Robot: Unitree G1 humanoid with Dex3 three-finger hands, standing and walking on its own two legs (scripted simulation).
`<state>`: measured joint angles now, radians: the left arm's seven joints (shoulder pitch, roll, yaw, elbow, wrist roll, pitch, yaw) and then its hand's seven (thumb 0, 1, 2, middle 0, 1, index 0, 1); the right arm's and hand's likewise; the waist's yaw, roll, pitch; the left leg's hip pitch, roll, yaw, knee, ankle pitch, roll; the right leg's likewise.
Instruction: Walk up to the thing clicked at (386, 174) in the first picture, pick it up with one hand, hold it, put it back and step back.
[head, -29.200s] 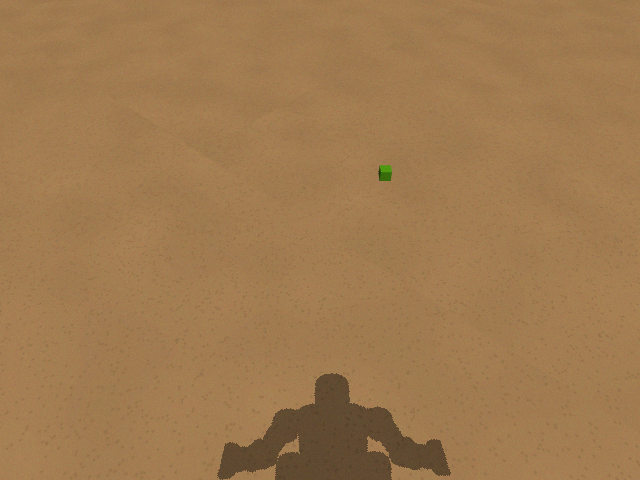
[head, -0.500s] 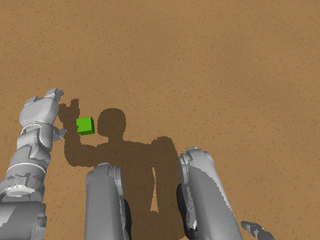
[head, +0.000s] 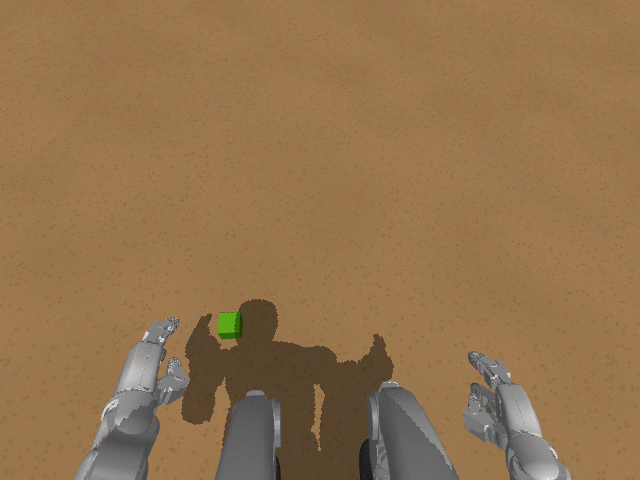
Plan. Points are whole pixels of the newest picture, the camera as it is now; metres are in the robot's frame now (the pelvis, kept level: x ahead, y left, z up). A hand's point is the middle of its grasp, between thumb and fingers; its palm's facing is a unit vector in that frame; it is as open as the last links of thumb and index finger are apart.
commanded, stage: home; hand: left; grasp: from above
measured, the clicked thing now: (230, 325) +0.50 +0.21 -0.57
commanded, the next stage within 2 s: none
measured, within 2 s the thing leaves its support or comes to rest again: neither
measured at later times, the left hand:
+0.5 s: hand (131, 403) +0.22 +0.18 +0.08, palm faces +0.09 -0.97 -0.21, open 7.3 cm
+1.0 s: hand (135, 408) +0.22 +0.18 +0.07, palm faces +0.08 -0.98 -0.20, open 7.4 cm
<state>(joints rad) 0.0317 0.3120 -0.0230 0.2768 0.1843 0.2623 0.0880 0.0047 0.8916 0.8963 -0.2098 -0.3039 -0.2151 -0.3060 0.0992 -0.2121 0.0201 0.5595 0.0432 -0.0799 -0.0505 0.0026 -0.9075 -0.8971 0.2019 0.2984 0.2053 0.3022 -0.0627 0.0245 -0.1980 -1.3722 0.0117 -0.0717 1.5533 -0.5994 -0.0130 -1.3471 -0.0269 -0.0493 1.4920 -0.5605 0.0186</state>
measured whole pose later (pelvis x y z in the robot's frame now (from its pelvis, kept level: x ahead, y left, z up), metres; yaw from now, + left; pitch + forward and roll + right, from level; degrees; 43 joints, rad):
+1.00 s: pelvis +0.06 +0.00 +0.12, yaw +2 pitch +10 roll -2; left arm 0.50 0.22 0.03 -0.12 -0.05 0.46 0.01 0.01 0.90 0.90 -0.20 -0.30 -0.20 -0.30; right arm 0.29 -0.21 0.04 0.54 0.01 -0.24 -0.17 0.01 -0.90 -0.90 0.20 0.30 0.21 0.30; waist -0.03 0.05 -0.16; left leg -0.68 0.02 -0.06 1.01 -0.50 -0.01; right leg -0.65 -0.02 -0.06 0.94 -0.46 0.02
